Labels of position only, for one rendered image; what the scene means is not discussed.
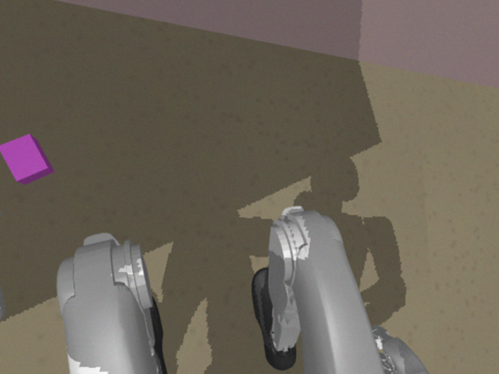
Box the small box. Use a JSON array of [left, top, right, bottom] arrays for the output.
[[0, 134, 55, 185]]

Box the right robot hand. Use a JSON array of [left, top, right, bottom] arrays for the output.
[[371, 324, 429, 374]]

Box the right robot foot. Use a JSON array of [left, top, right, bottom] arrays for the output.
[[252, 268, 296, 370]]

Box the left robot foot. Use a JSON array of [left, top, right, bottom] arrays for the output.
[[150, 296, 167, 374]]

